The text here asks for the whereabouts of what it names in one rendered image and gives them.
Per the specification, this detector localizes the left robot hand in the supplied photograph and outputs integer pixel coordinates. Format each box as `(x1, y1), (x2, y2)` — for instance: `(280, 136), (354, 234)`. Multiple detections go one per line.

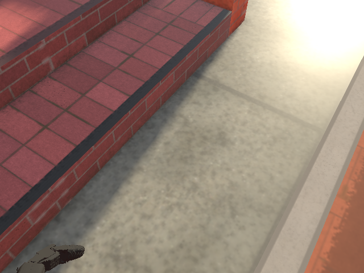
(17, 244), (85, 273)

